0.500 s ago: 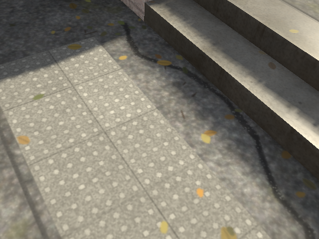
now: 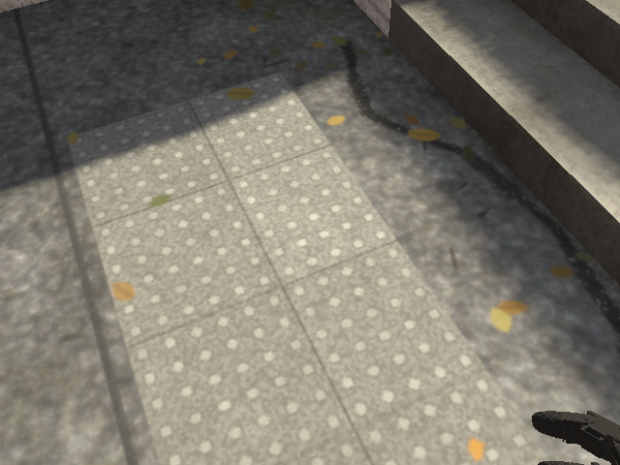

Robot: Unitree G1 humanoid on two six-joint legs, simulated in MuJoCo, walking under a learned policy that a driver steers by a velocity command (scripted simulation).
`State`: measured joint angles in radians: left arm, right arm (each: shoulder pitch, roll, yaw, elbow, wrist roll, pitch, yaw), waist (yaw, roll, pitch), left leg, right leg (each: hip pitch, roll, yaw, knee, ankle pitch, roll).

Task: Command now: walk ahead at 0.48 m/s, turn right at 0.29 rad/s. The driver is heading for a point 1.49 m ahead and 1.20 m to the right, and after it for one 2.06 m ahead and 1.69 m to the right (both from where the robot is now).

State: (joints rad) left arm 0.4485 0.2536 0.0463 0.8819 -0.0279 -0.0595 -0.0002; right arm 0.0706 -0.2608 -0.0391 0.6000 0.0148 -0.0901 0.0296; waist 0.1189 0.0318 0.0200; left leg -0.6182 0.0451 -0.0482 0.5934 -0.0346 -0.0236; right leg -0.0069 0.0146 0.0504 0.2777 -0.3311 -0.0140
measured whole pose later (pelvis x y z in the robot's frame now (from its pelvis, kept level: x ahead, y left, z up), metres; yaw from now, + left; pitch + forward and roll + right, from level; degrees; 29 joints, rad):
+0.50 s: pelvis +0.26 -0.01 -0.01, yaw -17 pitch +1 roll +3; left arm 0.09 0.29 0.05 0.66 -0.02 -0.02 -0.05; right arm 0.33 -0.30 -0.09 0.81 0.01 -0.08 0.00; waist -0.08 -0.04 0.03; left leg 0.06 0.01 0.23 0.26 -0.33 -0.04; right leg -0.65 -0.10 0.00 0.70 -0.05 -0.03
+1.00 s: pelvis +0.53 -0.13 +0.00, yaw -34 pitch +2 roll +0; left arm 0.37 0.31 0.07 0.71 -0.03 -0.03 0.02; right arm 0.00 -0.29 -0.03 0.67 0.00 -0.11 0.03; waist 0.09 0.04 0.03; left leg -0.56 0.01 -0.09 0.51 0.02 -0.05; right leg -0.09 0.10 0.18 0.42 -0.35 -0.06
